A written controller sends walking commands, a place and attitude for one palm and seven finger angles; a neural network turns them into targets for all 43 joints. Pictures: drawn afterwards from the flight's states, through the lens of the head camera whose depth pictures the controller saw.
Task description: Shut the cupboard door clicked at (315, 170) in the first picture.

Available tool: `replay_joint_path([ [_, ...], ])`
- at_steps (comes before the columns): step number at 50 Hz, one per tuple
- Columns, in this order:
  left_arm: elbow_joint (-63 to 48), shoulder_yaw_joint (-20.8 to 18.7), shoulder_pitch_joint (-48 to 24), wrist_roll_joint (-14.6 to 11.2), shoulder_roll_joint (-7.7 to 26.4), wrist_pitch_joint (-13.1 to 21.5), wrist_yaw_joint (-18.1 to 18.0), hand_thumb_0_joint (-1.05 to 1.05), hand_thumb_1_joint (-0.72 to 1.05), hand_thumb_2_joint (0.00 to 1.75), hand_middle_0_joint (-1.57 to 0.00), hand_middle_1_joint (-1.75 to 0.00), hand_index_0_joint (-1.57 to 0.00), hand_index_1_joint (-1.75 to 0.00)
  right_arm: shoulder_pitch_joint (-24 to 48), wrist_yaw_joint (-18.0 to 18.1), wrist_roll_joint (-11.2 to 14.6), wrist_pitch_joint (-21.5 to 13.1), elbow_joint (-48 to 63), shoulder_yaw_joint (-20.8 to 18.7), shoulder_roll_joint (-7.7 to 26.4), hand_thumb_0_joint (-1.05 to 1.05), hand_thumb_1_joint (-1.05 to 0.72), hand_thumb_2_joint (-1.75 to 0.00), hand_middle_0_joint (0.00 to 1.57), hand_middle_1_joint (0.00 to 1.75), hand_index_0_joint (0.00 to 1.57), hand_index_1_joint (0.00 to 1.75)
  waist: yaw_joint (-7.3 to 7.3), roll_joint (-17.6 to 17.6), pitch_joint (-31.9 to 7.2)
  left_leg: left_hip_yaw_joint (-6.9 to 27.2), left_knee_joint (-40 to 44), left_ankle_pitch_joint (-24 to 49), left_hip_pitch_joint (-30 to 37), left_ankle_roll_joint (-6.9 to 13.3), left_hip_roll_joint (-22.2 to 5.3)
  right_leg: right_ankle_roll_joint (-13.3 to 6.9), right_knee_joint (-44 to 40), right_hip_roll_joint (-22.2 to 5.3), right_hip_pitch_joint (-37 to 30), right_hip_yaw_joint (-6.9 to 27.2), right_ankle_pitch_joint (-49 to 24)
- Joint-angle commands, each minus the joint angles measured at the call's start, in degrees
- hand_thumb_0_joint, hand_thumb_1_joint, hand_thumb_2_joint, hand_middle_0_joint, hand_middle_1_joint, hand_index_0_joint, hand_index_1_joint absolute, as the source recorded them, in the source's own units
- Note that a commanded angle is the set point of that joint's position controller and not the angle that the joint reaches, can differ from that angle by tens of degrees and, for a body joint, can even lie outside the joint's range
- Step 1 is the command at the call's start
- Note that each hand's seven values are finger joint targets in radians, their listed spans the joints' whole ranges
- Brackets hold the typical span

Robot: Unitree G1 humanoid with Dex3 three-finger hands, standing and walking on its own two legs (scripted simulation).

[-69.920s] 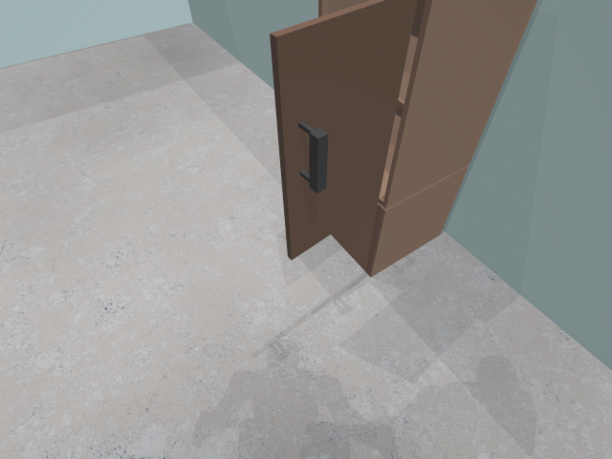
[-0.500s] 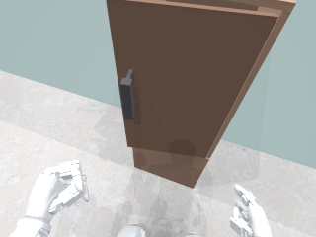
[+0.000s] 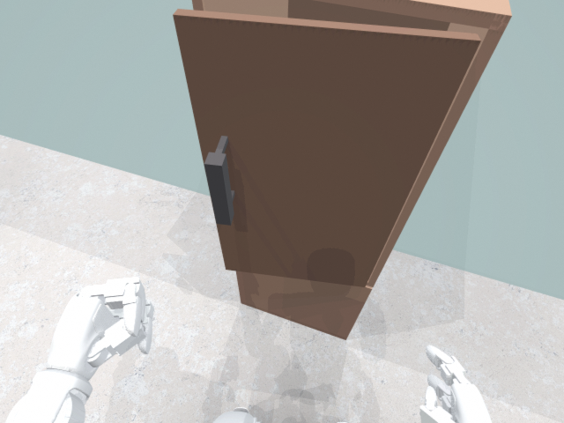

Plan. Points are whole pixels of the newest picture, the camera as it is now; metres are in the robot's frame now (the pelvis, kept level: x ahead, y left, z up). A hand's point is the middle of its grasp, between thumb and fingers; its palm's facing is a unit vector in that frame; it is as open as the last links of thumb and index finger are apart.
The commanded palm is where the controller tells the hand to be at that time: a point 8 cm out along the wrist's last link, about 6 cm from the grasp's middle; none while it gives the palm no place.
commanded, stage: raise the hand and make a fist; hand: left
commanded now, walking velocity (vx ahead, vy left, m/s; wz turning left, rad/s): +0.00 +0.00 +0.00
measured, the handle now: (224, 181) +0.47 +0.13 +0.07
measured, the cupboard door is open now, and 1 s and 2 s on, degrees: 12 12 12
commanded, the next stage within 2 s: bring the fist close to the handle in 0.14 s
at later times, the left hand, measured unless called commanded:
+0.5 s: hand (174, 313) +0.24 +0.15 +0.07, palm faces -0.11 -0.99 -0.03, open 3.1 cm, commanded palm +0.23 +0.21 +0.07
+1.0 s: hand (214, 259) +0.32 +0.12 +0.07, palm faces -0.11 -0.99 -0.03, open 3.1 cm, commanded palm +0.30 +0.17 +0.07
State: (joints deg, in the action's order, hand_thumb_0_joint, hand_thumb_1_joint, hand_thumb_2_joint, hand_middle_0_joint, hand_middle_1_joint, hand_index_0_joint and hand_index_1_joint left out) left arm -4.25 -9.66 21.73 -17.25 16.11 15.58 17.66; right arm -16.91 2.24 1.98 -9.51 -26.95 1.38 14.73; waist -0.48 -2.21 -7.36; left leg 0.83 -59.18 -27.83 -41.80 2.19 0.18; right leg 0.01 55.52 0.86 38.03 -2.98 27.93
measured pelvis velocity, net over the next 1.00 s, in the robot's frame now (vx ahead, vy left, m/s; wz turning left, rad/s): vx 0.00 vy -0.01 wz -0.01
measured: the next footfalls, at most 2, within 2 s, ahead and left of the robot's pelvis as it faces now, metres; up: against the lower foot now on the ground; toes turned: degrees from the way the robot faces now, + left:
none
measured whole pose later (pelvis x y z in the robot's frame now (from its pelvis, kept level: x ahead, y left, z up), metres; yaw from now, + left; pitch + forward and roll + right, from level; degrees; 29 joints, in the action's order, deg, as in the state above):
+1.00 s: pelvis +0.00 -0.01 +0.00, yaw -1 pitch +11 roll -1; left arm 14.3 -3.0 -3.5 -11.0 11.6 15.8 8.4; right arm -15.4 1.1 1.7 -5.5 -31.1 1.2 14.1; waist -1.8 -1.9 -6.7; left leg -0.2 -57.1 -26.6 -41.9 1.3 0.1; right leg -0.9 55.8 0.9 39.6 -1.9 27.6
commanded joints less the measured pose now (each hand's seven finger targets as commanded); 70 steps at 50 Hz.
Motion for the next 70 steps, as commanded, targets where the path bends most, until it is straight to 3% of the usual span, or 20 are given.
replay_joint_path([
  [1,-12.0,-4.32,-4.02,-0.99,7.07,4.83,-0.49,0.0,0.9,0.9,-1.3,-1.5,-1.3,-1.5,3.73,0.61,0.26,-3.37,9.17,-2.95,7.03,0.0,-0.9,-0.9,0.2,0.3,0.2,0.3,0.35,-1.47,-8.47,2.34,9.91,14.31,7.82,-1.38,-0.03,-1.83,-6.44,1.07,-3.05,-0.2,-13.15],
  [12,-10.91,-4.09,-4.2,-1.55,7.07,4.67,0.28,0.0,0.9,0.9,-1.3,-1.5,-1.3,-1.5,4.08,0.97,0.48,-3.02,9.1,-2.76,6.78,0.0,-0.9,-0.9,0.2,0.3,0.2,0.3,0.01,-0.4,-7.57,1.56,8.92,12.05,6.01,-0.86,0.23,-1.52,-7.94,0.77,-3.47,1.33,-11.13],
  [13,-11.94,-2.86,-6.74,-1.61,6.36,4.89,0.38,0.0,0.9,0.9,-1.3,-1.5,-1.3,-1.5,4.11,0.97,0.4,-3.18,9.08,-2.59,6.89,0.0,-0.9,-0.9,0.2,0.3,0.2,0.3,-0.53,-1.46,-7.94,1.57,8.69,11.74,6.21,-0.76,0.37,-1.42,-7.83,0.69,-3.0,1.45,-10.96],
  [14,-12.05,-4.03,-8.4,-1.38,8.0,5.07,0.01,0.0,0.9,0.9,-1.3,-1.5,-1.3,-1.5,3.92,1.17,0.32,-3.2,8.49,-2.65,7.08,0.0,-0.9,-0.9,0.2,0.3,0.2,0.3,-0.59,-0.65,-8.25,1.71,8.19,11.85,5.94,-0.68,0.17,-1.54,-7.5,0.82,-3.08,1.55,-10.91],
  [17,-11.24,-0.49,-11.64,-0.73,4.98,5.31,-0.49,0.0,0.9,0.9,-1.3,-1.5,-1.3,-1.5,3.95,1.18,0.36,-3.69,8.12,-2.51,6.95,0.0,-0.9,-0.9,0.2,0.3,0.2,0.3,-1.14,-1.81,-8.81,2.09,8.37,11.29,6.95,-0.75,0.12,-1.45,-6.95,0.72,-1.58,1.05,-10.53],
  [19,-9.58,0.02,-13.68,-0.11,5.23,4.63,-1.11,0.0,0.9,0.9,-1.3,-1.5,-1.3,-1.5,3.79,1.29,0.21,-3.62,7.77,-2.46,7.28,0.0,-0.9,-0.9,0.2,0.3,0.2,0.3,-1.45,0.04,-8.31,2.36,8.26,10.45,6.14,-0.53,0.08,-1.4,-7.08,0.75,-1.2,1.13,-9.67],
  [22,-6.82,-0.1,-17.43,0.94,5.62,3.5,-2.14,0.0,0.9,0.9,-1.3,-1.5,-1.3,-1.5,3.97,1.27,0.36,-3.08,7.42,-2.36,7.21,0.0,-0.9,-0.9,0.2,0.3,0.2,0.3,-1.4,0.83,-8.0,2.05,8.81,8.86,5.53,-0.54,0.18,-1.28,-7.95,0.42,-1.39,1.58,-7.79],
  [24,-5.93,-2.48,-17.22,1.26,7.59,3.05,-2.98,0.0,0.9,0.9,-1.3,-1.5,-1.3,-1.5,3.9,1.29,0.19,-2.59,7.32,-2.48,7.36,0.0,-0.9,-0.9,0.2,0.3,0.2,0.3,-0.28,1.24,-9.98,1.89,9.02,10.79,5.9,-0.54,0.19,-1.5,-7.71,0.44,-3.4,1.73,-9.62],
  [28,-4.93,-0.27,-20.59,1.64,4.99,2.73,-3.96,0.0,0.9,0.9,-1.3,-1.5,-1.3,-1.5,4.39,0.82,0.29,-1.89,7.23,-2.22,6.7,0.0,-0.9,-0.9,0.2,0.3,0.2,0.3,-0.52,-0.53,-10.39,1.24,9.63,12.42,7.23,-0.69,0.35,-1.37,-7.79,0.17,-4.13,1.6,-12.31],
  [30,-3.56,-0.54,-20.57,1.83,4.97,2.85,-4.49,0.0,0.9,0.9,-1.3,-1.5,-1.3,-1.5,4.32,0.71,0.21,-1.59,7.27,-2.42,6.78,0.0,-0.9,-0.9,0.2,0.3,0.2,0.3,-0.45,1.37,-10.43,1.09,9.78,12.77,7.07,-0.68,0.22,-1.24,-8.01,0.16,-4.66,1.65,-12.81],
  [35,-0.8,2.99,-26.51,3.21,2.48,3.33,-5.57,0.0,0.9,0.9,-1.3,-1.5,-1.3,-1.5,3.97,0.32,0.23,-1.18,6.25,-2.57,6.86,0.0,-0.9,-0.9,0.2,0.3,0.2,0.3,-1.67,1.49,-9.25,1.33,10.19,11.64,7.77,-0.64,0.03,-1.2,-8.18,0.16,-2.61,1.37,-11.91],
  [37,-0.24,3.6,-28.42,3.74,1.89,3.55,-6.27,0.0,0.9,0.9,-1.3,-1.5,-1.3,-1.5,3.98,0.2,0.19,-0.98,6.01,-2.6,6.87,0.0,-0.9,-0.9,0.2,0.3,0.2,0.3,-1.48,0.5,-10.08,1.49,10.49,11.76,8.52,-0.72,0.04,-1.4,-7.9,0.11,-2.54,1.14,-11.95],
  [44,4.39,2.02,-37.2,5.4,3.54,4.24,-8.97,0.0,0.9,0.9,-1.3,-1.5,-1.3,-1.5,3.51,-0.01,-0.12,0.38,4.11,-2.86,6.93,0.0,-0.9,-0.9,0.2,0.3,0.2,0.3,-1.19,1.28,-13.09,1.11,10.18,14.99,9.38,-0.75,0.01,-1.56,-7.14,0.06,-4.14,1.62,-15.4],
  [45,4.3,3.75,-37.58,5.53,1.49,4.39,-9.08,0.0,0.9,0.9,-1.3,-1.5,-1.3,-1.5,3.78,-0.28,-0.07,0.51,4.27,-2.87,6.51,0.0,-0.9,-0.9,0.2,0.3,0.2,0.3,-1.11,-0.38,-14.1,0.95,10.4,15.74,10.72,-0.89,-0.05,-1.59,-6.99,-0.04,-4.04,1.44,-16.1],
  [50,8.66,4.11,-39.55,5.85,0.69,4.31,-9.78,0.0,0.9,0.9,-1.3,-1.5,-1.3,-1.5,2.88,-0.79,-0.13,1.7,3.48,-3.13,6.64,0.0,-0.9,-0.9,0.2,0.3,0.2,0.3,-1.62,2.56,-14.5,0.59,10.2,18.31,10.8,-0.87,-0.23,-1.35,-7.13,0.03,-5.14,1.52,-19.87],
  [58,11.87,6.58,-47.39,7.34,-2.0,5.42,-11.72,0.0,0.9,0.9,-1.3,-1.5,-1.3,-1.5,2.17,-1.41,-0.31,3.13,2.59,-3.48,6.45,0.0,-0.9,-0.9,0.2,0.3,0.2,0.3,-2.16,2.02,-14.87,0.68,10.14,18.37,12.16,-1.09,-0.39,-1.46,-6.99,-0.02,-3.55,1.36,-19.8],
  [62,14.68,6.85,-52.18,8.28,-2.26,5.95,-13.26,0.0,0.9,0.9,-1.3,-1.5,-1.3,-1.5,2.09,-1.61,-0.42,3.89,1.88,-3.46,6.39,0.0,-0.9,-0.9,0.2,0.3,0.2,0.3,-2.62,1.93,-15.1,0.65,9.81,17.64,12.07,-1.09,-0.37,-1.44,-6.87,-0.04,-2.49,1.46,-19.16],
  [66,18.93,2.81,-51.31,8.37,0.94,6.18,-14.14,0.0,0.9,0.9,-1.3,-1.5,-1.3,-1.5,1.98,-1.59,-0.64,4.9,1.94,-3.44,6.51,0.0,-0.9,-0.9,0.2,0.3,0.2,0.3,-1.3,4.76,-15.94,-0.17,10.29,16.28,9.68,-0.77,0.1,-1.27,-7.69,-0.11,-5.77,2.48,-19.3],
  [69,18.65,0.73,-49.05,7.86,2.87,6.89,-13.44,0.0,0.9,0.9,-1.3,-1.5,-1.3,-1.5,2.17,-1.56,-0.57,5.54,2.64,-3.46,6.44,0.0,-0.9,-0.9,0.2,0.3,0.2,0.3,-0.2,3.98,-17.26,-1.01,10.53,17.26,8.92,-0.65,0.32,-1.26,-7.94,-0.17,-8.99,3.24,-21.45],
  [70,18.86,2.06,-50.16,7.77,1.65,7.15,-12.98,0.0,0.9,0.9,-1.3,-1.5,-1.3,-1.5,2.32,-1.59,-0.41,5.68,2.52,-3.37,6.23,0.0,-0.9,-0.9,0.2,0.3,0.2,0.3,-1.0,3.96,-16.45,-1.14,10.59,16.67,8.88,-0.66,0.25,-1.11,-8.23,-0.27,-8.22,3.31,-21.18],
])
